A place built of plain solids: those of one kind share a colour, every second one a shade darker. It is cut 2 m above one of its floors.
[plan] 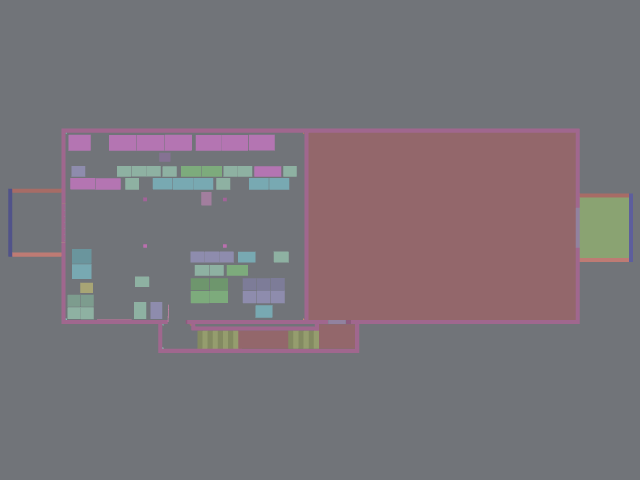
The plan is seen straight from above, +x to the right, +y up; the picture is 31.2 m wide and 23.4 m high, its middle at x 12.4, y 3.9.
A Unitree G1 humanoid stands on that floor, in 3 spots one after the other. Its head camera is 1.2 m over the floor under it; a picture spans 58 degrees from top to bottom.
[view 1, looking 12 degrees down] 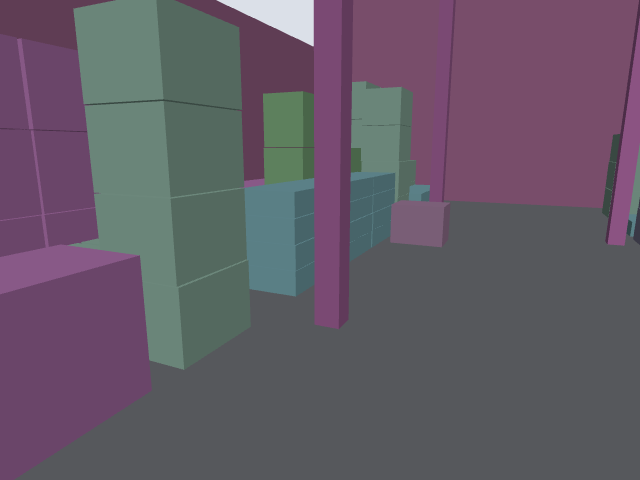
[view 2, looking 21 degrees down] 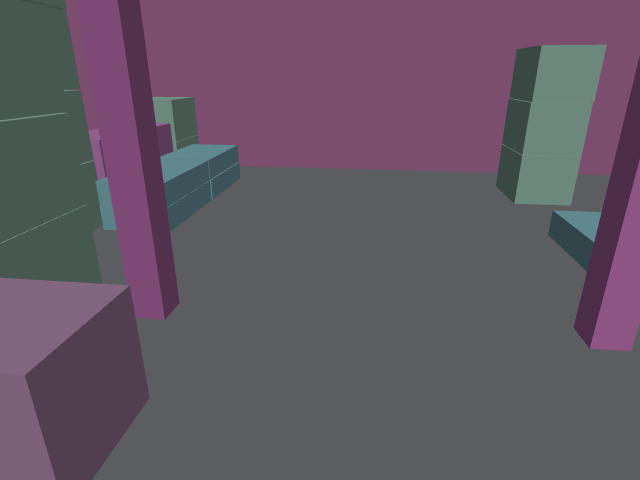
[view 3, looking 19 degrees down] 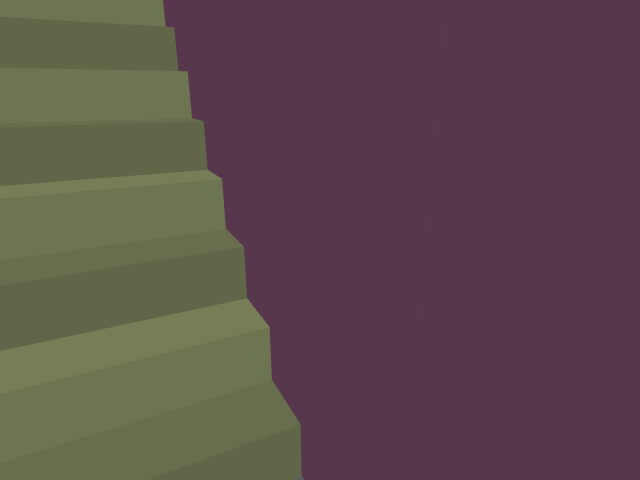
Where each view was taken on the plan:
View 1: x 1.25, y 4.74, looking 25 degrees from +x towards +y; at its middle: column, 2.86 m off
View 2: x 5.82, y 4.74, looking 7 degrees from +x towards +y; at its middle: ground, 3.35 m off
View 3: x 5.42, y -0.96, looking -27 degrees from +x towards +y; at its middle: wall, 1.04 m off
